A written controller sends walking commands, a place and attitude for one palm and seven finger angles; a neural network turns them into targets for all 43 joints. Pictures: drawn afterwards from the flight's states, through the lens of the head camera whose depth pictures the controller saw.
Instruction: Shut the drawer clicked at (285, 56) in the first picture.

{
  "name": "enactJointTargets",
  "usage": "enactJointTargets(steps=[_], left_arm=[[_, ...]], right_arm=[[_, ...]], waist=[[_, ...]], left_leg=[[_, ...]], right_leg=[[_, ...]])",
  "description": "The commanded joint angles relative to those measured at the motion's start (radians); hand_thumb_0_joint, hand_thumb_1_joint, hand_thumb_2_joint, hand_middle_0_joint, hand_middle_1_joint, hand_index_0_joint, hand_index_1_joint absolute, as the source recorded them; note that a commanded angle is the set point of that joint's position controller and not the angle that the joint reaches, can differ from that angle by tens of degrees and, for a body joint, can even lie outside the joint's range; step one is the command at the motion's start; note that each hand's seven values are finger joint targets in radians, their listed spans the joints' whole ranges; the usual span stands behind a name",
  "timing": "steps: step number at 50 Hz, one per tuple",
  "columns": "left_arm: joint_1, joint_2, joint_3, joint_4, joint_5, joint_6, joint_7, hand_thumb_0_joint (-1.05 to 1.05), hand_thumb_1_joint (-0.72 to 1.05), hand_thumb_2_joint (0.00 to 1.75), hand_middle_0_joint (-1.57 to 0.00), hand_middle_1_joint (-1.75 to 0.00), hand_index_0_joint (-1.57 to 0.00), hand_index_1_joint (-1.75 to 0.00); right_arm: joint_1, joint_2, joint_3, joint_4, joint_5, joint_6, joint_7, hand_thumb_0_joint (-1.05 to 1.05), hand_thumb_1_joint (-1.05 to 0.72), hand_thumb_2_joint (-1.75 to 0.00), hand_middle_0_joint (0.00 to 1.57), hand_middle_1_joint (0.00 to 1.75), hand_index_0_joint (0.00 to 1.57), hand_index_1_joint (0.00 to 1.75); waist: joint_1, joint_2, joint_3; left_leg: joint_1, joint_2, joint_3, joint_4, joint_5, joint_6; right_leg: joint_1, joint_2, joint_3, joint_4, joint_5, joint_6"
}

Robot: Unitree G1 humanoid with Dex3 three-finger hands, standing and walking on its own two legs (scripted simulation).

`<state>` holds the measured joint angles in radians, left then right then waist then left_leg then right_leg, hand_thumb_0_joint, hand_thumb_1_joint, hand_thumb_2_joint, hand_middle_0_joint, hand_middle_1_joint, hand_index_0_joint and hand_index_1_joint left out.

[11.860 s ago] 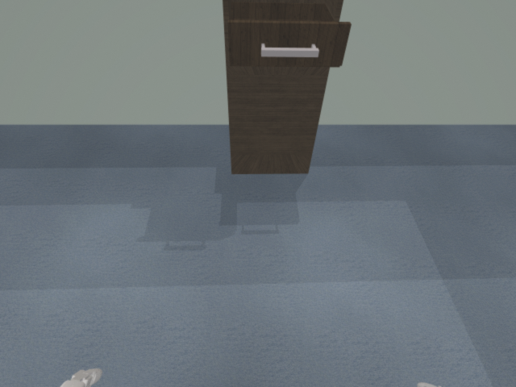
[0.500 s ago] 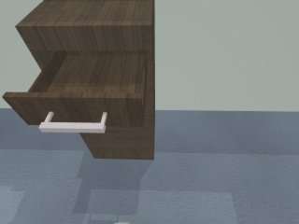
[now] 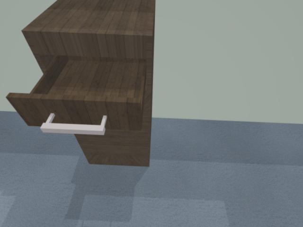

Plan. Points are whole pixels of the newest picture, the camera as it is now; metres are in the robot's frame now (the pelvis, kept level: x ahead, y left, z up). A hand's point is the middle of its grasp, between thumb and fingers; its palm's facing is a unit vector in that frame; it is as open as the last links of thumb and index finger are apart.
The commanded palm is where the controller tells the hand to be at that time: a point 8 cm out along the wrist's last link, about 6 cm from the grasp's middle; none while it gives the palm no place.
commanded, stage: come to a stop and stand still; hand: left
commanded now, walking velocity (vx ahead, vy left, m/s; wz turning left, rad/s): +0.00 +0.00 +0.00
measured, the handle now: (75, 123) +0.39 +0.26 +0.04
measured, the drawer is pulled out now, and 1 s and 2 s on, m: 0.23 0.23 0.23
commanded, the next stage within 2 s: look again from close up in 0.08 s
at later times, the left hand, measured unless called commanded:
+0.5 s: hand out of the picture +0.02 +0.18 -0.18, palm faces +0.03 -0.98 -0.21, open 7.4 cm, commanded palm none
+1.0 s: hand (84, 182) +0.22 +0.19 +0.01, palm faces +0.20 -0.98 -0.09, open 6.9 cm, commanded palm +0.12 +0.23 -0.04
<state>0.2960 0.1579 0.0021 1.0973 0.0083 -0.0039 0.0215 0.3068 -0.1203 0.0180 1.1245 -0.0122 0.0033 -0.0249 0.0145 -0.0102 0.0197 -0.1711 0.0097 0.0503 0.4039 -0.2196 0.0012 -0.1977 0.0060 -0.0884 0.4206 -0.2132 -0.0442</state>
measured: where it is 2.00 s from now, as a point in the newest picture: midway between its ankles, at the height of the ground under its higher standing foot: outside the picture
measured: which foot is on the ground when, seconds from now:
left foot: down 0.00-1.00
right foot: down 0.00-1.00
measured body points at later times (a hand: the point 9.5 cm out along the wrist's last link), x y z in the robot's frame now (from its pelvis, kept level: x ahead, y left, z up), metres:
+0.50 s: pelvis +0.01 +0.01 -0.01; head +0.01 +0.00 +0.44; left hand +0.02 +0.24 -0.16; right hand +0.00 -0.19 -0.17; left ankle +0.00 +0.12 -0.74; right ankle +0.01 -0.09 -0.74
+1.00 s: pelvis +0.01 +0.01 -0.02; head +0.01 +0.00 +0.43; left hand +0.20 +0.24 +0.02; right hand +0.14 -0.25 -0.12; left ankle +0.00 +0.12 -0.74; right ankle +0.01 -0.09 -0.74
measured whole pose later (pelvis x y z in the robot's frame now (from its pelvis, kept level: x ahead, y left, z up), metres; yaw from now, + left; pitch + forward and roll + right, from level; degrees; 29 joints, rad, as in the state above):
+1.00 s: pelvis +0.01 +0.01 -0.02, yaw +0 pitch +3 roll +1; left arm 0.41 0.16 0.07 0.08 -0.16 -0.22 0.03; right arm 0.26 -0.26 -0.03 0.78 0.02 -0.27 -0.05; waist -0.02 0.03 -0.07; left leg -0.32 -0.02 0.05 0.60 -0.33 0.03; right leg -0.35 -0.03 -0.08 0.63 -0.33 -0.02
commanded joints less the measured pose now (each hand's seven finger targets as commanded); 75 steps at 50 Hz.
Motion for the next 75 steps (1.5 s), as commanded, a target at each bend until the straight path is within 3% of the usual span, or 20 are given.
enactJointTargets(steps=[1,8,9,10,12,18,38,39,40,41,42,43,46,49,52,55,61,65,68,75], left_arm=[[0.055,0.073,0.013,-0.019,-0.001,-0.018,0.006,0.00,0.90,0.90,-0.20,-0.30,-0.20,-0.30],[0.096,0.052,0.008,0.001,0.000,-0.022,0.010,0.00,0.90,0.90,-0.20,-0.30,-0.20,-0.30],[0.165,0.083,-0.001,0.035,0.017,-0.046,0.050,0.00,0.90,0.90,-0.20,-0.30,-0.20,-0.30],[0.119,0.134,0.007,-0.010,0.010,-0.051,0.042,0.00,0.90,0.90,-0.20,-0.30,-0.20,-0.30],[0.054,0.121,0.011,-0.037,0.010,-0.054,0.030,0.00,0.90,0.90,-0.20,-0.30,-0.20,-0.30],[0.066,0.057,-0.001,-0.028,0.003,-0.039,0.019,0.00,0.90,0.90,-0.20,-0.30,-0.20,-0.30],[0.039,0.091,0.005,-0.032,-0.002,-0.029,0.017,0.00,0.90,0.90,-0.20,-0.30,-0.20,-0.30],[0.127,0.120,0.011,0.008,0.011,-0.041,0.057,0.00,0.90,0.90,-0.20,-0.30,-0.20,-0.30],[-0.664,0.362,0.171,-1.545,-0.186,-0.270,0.046,0.00,0.90,0.90,-0.22,-0.32,-0.22,-0.32],[-0.155,0.276,0.142,-1.279,-0.102,-0.211,0.075,0.00,0.90,0.90,-0.24,-0.34,-0.24,-0.34],[-0.111,0.190,0.077,-1.219,-0.130,-0.161,0.123,0.00,0.90,0.90,-0.26,-0.37,-0.26,-0.37],[0.170,-0.038,-0.049,-1.023,-0.131,-0.062,0.112,0.00,0.90,0.90,-0.28,-0.39,-0.28,-0.39],[0.076,0.036,0.040,-1.178,-0.157,-0.185,0.052,0.00,0.90,0.90,-0.34,-0.45,-0.34,-0.45],[0.445,-0.058,0.042,-1.004,-0.201,-0.341,-0.091,0.00,0.90,0.90,-0.40,-0.52,-0.40,-0.52],[0.499,0.006,0.124,-1.018,-0.251,-0.536,-0.278,0.00,0.90,0.90,-0.46,-0.58,-0.46,-0.58],[0.439,0.130,0.225,-1.166,-0.240,-0.529,-0.314,0.00,0.90,0.90,-0.52,-0.65,-0.52,-0.65],[0.144,0.151,0.233,-1.577,-0.257,-0.555,-0.182,0.00,0.90,0.90,-0.64,-0.78,-0.64,-0.78],[0.052,0.117,0.107,-1.614,-0.247,-0.625,-0.235,0.00,0.90,0.90,-0.72,-0.86,-0.72,-0.86],[0.031,0.157,0.104,-1.475,-0.265,-0.542,-0.332,0.00,0.90,0.90,-0.78,-0.93,-0.78,-0.93],[0.252,0.234,0.348,-1.417,-0.362,-0.181,-0.317,0.00,0.90,0.90,-0.92,-1.08,-0.92,-1.08]], right_arm=[[0.062,-0.087,-0.017,-0.021,-0.003,-0.017,-0.005,0.00,-0.90,-0.90,0.20,0.30,0.20,0.30],[0.076,-0.072,-0.013,-0.006,0.000,-0.022,-0.009,0.00,-0.90,-0.90,0.20,0.30,0.20,0.30],[-0.063,-0.123,-0.022,-0.070,0.006,-0.035,0.006,0.00,-0.90,-0.90,0.20,0.30,0.20,0.30],[0.018,-0.060,-0.024,-0.100,0.004,-0.016,0.008,0.00,-0.90,-0.90,0.20,0.30,0.20,0.30],[0.096,-0.057,-0.021,-0.072,-0.005,-0.021,0.013,0.00,-0.90,-0.90,0.20,0.30,0.20,0.30],[0.082,-0.090,-0.016,-0.080,-0.002,-0.038,0.002,0.00,-0.90,-0.90,0.20,0.30,0.20,0.30],[0.040,-0.125,-0.010,-0.024,-0.001,-0.045,-0.008,0.00,-0.90,-0.90,0.20,0.30,0.20,0.30],[-0.062,-0.151,-0.023,-0.094,0.012,-0.045,0.000,0.00,-0.90,-0.90,0.20,0.30,0.20,0.30],[-0.055,-0.328,-0.058,-0.440,0.054,-0.200,-0.037,0.00,-0.90,-0.90,0.20,0.30,0.20,0.30],[-0.135,-0.225,-0.024,-0.397,0.034,-0.288,-0.071,0.00,-0.90,-0.90,0.20,0.30,0.20,0.30],[-0.132,-0.242,-0.038,-0.342,0.045,-0.317,-0.073,0.00,-0.90,-0.90,0.20,0.30,0.20,0.30],[-0.089,-0.190,-0.033,-0.329,0.052,-0.312,-0.059,0.00,-0.90,-0.90,0.20,0.30,0.20,0.30],[-0.130,-0.247,-0.070,-0.476,0.032,-0.349,-0.049,0.00,-0.90,-0.90,0.20,0.30,0.20,0.30],[-0.170,-0.231,-0.092,-0.573,0.024,-0.343,-0.008,0.00,-0.90,-0.90,0.20,0.30,0.20,0.30],[-0.199,-0.253,-0.118,-0.651,0.019,-0.323,0.042,0.00,-0.90,-0.90,0.20,0.30,0.20,0.30],[-0.238,-0.253,-0.117,-0.754,0.026,-0.291,0.041,0.00,-0.90,-0.90,0.20,0.30,0.20,0.30],[-0.139,-0.206,-0.096,-0.800,0.026,-0.253,0.000,0.00,-0.90,-0.90,0.20,0.30,0.20,0.30],[-0.105,-0.224,-0.069,-0.747,0.027,-0.283,-0.019,0.00,-0.90,-0.90,0.20,0.30,0.20,0.30],[-0.116,-0.243,-0.056,-0.724,0.048,-0.303,-0.035,0.00,-0.90,-0.90,0.20,0.30,0.20,0.30],[-0.221,-0.198,-0.045,-0.773,0.077,-0.263,-0.065,0.00,-0.90,-0.90,0.20,0.30,0.20,0.30]], waist=[[-0.008,-0.018,0.061],[-0.006,0.000,0.064],[0.042,0.043,0.111],[-0.034,0.007,0.004],[-0.061,0.056,-0.029],[-0.024,0.024,0.077],[-0.008,0.013,0.033],[0.032,-0.125,0.060],[-0.096,0.124,-0.453],[0.009,0.297,-0.408],[-0.019,0.305,-0.310],[-0.033,0.183,-0.200],[-0.056,-0.083,-0.001],[0.033,-0.260,-0.017],[0.057,-0.146,-0.056],[0.081,-0.024,-0.197],[-0.004,0.144,-0.316],[-0.085,0.122,-0.288],[-0.103,0.058,-0.226],[0.055,-0.056,-0.293]], left_leg=[[-0.052,0.077,-0.079,-0.091,-0.020,0.018],[-0.054,0.080,-0.079,-0.092,0.011,0.018],[-0.131,0.087,-0.025,0.123,-0.016,-0.015],[-0.084,0.037,-0.050,0.154,-0.132,-0.008],[-0.004,0.044,-0.040,0.108,-0.033,0.004],[-0.128,0.086,-0.119,-0.024,0.019,0.036],[-0.035,0.088,-0.091,-0.051,0.165,0.033],[-0.106,0.105,-0.047,0.162,0.182,0.005],[0.144,-0.008,-0.062,0.025,0.280,0.030],[0.215,0.023,-0.035,0.008,0.431,0.027],[0.124,0.028,-0.040,0.015,0.367,-0.011],[0.062,0.032,-0.054,0.008,0.289,0.000],[-0.138,0.002,-0.082,0.086,0.073,0.016],[-0.304,-0.016,-0.049,0.213,0.032,0.004],[-0.403,-0.040,-0.019,0.338,0.007,-0.018],[-0.465,-0.055,0.017,0.402,-0.002,0.003],[-0.422,-0.031,-0.036,0.489,-0.035,0.027],[-0.406,-0.007,-0.072,0.528,-0.035,0.040],[-0.451,-0.004,-0.087,0.517,-0.093,0.042],[-0.440,-0.028,-0.061,0.392,-0.055,0.024]], right_leg=[[-0.034,-0.119,0.148,-0.132,-0.076,0.006],[-0.027,-0.113,0.142,-0.114,-0.022,0.005],[-0.044,-0.174,0.192,-0.097,0.279,0.035],[-0.049,-0.233,0.272,-0.141,0.041,-0.015],[-0.111,-0.189,0.209,-0.120,-0.123,-0.055],[-0.040,-0.101,0.132,-0.026,-0.041,-0.015],[0.051,-0.117,0.127,-0.013,0.166,-0.001],[0.029,-0.180,0.178,-0.015,0.601,0.029],[0.101,-0.079,0.117,0.061,0.429,0.006],[0.073,-0.026,0.089,0.090,0.202,-0.015],[0.013,-0.023,0.040,0.088,0.085,-0.008],[-0.057,-0.023,0.016,0.074,0.051,0.011],[-0.193,-0.015,-0.020,0.074,-0.035,0.022],[-0.268,-0.001,-0.022,0.196,-0.054,0.023],[-0.298,-0.015,0.014,0.315,0.012,0.004],[-0.282,-0.028,0.047,0.390,0.029,0.002],[-0.373,-0.012,0.109,0.390,-0.053,0.014],[-0.440,-0.003,0.101,0.390,-0.057,0.014],[-0.416,-0.007,0.120,0.331,-0.124,0.026],[-0.137,-0.069,0.163,0.217,-0.116,0.066]])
